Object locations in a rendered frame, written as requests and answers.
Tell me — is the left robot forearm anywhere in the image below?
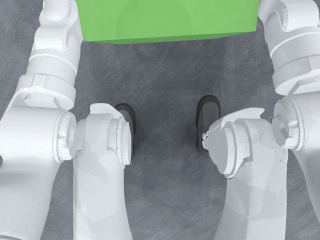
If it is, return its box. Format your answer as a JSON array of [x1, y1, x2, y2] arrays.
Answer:
[[0, 0, 83, 157]]

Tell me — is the carton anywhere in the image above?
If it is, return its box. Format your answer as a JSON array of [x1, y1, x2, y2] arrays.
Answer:
[[76, 0, 259, 45]]

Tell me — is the right robot upper arm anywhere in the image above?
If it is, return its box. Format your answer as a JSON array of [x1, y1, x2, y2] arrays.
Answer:
[[271, 91, 320, 223]]

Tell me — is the robot shin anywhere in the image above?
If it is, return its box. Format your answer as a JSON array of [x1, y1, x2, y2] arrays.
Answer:
[[202, 107, 288, 166], [76, 103, 126, 151]]

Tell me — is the right robot forearm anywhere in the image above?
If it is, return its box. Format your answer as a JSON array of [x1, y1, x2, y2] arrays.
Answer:
[[257, 0, 320, 96]]

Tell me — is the left robot shin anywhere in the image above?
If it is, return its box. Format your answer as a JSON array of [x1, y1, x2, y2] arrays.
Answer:
[[76, 103, 126, 151]]

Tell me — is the left robot upper arm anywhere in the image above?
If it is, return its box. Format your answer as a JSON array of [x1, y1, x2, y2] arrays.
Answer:
[[0, 105, 79, 240]]

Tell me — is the right robot shin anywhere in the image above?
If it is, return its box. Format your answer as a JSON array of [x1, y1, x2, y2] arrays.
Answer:
[[202, 107, 288, 166]]

